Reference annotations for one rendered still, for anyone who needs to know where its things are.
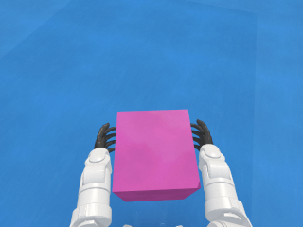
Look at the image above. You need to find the right robot forearm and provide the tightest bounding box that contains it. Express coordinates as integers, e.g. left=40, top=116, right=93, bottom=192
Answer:
left=198, top=144, right=253, bottom=227

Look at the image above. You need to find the robot right hand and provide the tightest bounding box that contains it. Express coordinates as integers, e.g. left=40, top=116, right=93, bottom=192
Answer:
left=190, top=119, right=214, bottom=151

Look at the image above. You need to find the carton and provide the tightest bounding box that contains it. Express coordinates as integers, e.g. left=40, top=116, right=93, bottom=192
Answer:
left=112, top=109, right=201, bottom=202

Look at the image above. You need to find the left robot forearm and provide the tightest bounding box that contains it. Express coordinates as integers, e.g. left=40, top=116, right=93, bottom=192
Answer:
left=69, top=148, right=112, bottom=227

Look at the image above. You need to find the robot left hand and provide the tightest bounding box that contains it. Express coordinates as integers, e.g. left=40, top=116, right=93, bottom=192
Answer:
left=94, top=123, right=116, bottom=153

